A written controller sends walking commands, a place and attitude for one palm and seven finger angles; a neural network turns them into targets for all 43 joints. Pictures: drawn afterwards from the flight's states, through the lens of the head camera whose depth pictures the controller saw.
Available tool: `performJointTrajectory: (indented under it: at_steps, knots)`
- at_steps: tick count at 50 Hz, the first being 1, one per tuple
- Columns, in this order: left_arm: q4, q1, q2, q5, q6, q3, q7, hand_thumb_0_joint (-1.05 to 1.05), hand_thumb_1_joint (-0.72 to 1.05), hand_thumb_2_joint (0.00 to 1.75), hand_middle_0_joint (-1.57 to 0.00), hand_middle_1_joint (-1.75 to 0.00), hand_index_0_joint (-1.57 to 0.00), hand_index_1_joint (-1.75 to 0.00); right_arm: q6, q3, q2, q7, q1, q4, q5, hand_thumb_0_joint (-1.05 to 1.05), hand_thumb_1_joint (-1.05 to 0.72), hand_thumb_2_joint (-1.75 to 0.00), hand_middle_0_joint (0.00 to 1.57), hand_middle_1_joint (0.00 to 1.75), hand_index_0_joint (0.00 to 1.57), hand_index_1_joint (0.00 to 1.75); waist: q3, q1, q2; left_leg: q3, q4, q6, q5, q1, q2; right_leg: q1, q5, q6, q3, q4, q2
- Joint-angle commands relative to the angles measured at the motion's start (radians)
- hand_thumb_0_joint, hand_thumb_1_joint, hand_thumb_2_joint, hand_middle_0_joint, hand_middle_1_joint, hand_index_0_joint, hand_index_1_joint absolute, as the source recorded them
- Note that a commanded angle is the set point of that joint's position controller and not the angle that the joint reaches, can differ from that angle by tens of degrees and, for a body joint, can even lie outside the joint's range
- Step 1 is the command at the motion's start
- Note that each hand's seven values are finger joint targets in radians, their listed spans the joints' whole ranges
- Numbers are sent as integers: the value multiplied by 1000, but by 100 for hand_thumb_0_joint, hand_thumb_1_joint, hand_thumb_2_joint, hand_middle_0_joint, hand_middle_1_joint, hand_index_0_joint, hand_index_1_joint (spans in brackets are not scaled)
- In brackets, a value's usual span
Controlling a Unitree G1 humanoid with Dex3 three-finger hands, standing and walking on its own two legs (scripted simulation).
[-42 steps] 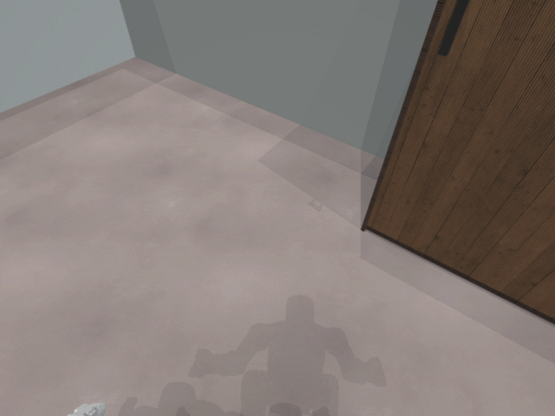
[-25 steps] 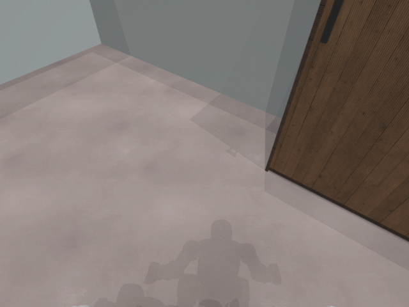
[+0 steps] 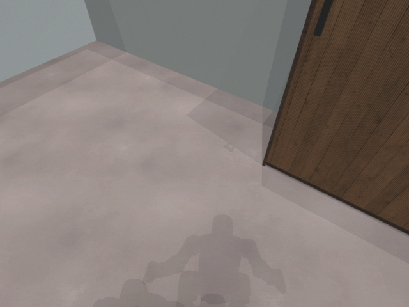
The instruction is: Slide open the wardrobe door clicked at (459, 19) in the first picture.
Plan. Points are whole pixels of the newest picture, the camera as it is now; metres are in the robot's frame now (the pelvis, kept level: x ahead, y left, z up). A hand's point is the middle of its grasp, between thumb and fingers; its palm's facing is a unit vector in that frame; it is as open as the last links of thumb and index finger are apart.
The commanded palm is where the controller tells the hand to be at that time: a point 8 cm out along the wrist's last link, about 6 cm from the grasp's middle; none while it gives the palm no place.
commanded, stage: look at it before walking up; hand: left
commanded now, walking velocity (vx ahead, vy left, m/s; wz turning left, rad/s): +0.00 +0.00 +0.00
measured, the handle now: (327, 9) +1.03 -0.38 +0.17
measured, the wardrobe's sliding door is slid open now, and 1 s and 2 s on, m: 0.00 0.00 0.00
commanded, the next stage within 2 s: walk to a spot facing it in 0.60 s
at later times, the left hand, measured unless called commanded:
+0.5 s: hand out of the picture +0.09 +0.24 -0.15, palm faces -0.03 -0.94 -0.33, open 7.4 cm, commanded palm none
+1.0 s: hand out of the picture +0.07 +0.19 -0.18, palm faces -0.09 -0.97 -0.23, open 7.4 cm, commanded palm none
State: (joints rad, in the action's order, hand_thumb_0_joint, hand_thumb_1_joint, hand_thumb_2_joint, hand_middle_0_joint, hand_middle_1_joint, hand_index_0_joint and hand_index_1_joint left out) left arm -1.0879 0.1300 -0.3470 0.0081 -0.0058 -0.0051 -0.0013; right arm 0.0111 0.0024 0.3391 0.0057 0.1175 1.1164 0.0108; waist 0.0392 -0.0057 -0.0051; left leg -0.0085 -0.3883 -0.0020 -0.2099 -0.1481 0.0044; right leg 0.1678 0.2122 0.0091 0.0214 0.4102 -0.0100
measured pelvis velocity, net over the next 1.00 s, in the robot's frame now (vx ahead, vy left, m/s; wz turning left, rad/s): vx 0.05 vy -0.02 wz -0.12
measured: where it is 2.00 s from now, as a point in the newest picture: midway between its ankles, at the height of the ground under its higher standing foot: (209, 293)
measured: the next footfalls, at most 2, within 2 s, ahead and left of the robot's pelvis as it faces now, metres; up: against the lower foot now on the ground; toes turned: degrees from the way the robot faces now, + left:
left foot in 1.40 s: +0.37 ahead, +0.08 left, +0.00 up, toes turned -5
right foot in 1.86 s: +0.34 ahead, -0.15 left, +0.00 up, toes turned -31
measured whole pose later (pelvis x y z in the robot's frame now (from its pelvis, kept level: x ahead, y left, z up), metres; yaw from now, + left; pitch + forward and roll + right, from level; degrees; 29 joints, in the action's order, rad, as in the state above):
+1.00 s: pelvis +0.05 -0.02 -0.01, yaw -7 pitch -1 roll +1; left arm -1.07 0.32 -0.24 0.02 0.01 0.02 -0.03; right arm 0.02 0.02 0.23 0.00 0.25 1.08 0.02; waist 0.01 0.02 0.00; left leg -0.11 -0.52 0.02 -0.39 -0.12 -0.05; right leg 0.25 0.41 -0.02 0.00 0.64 0.01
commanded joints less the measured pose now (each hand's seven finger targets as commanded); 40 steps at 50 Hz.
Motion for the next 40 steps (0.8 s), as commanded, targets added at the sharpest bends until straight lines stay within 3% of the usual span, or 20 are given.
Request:
performJointTrajectory:
  at_steps: [1, 35, 36, 37, 38, 40]
  knots:
    - [69, -45, -202, 3, -20, 39, 12, 0, 90, 90, -20, -30, -20, -30, 24, 37, 207, -14, -55, -70, -1, 0, -90, -90, 20, 30, 20, 30, -68, 6, -4, 104, 70, -28, 87, 3, -118, -4, -70, -40, 93, -75, -109]
    - [63, -40, -201, 2, -24, 40, 14, 0, 90, 90, -20, -30, -20, -30, 23, 35, 208, -19, -66, -65, -4, 0, -90, -90, 20, 30, 20, 30, -88, 7, 7, 87, 74, -21, 187, 60, -130, -43, -207, -39, 85, -83, -113]
    - [46, -6, -131, -1, -15, 27, 16, 0, 90, 90, -20, -30, -20, -30, 17, 18, 138, -18, -39, -50, 1, 0, -90, -90, 20, 30, 20, 30, -110, 7, 8, 71, 64, -10, 153, 73, -130, -49, -171, -31, 85, -80, -109]
    - [32, 28, -81, 2, -1, 16, 16, 0, 90, 90, -20, -30, -20, -30, 6, 6, 84, -14, -2, -38, 5, 0, -90, -90, 20, 30, 20, 30, -94, 6, 5, 55, 54, -1, 49, 61, -124, -31, -53, -27, 88, -70, -97]
    - [30, 54, -73, 6, 7, 17, 13, 0, 90, 90, -20, -30, -20, -30, 0, 7, 79, -13, 21, -37, 7, 0, -90, -90, 20, 30, 20, 30, -71, 10, 1, 49, 44, -2, -69, 47, -122, 3, 82, -32, 99, -75, -88]
    - [45, 62, -84, 12, 19, 28, -1, 0, 90, 90, -20, -30, -20, -30, -8, 19, 93, -9, 32, -46, 14, 0, -90, -90, 20, 30, 20, 30, 40, 9, 5, 57, 62, -12, -297, -36, -120, 96, 292, -46, 130, -76, -62]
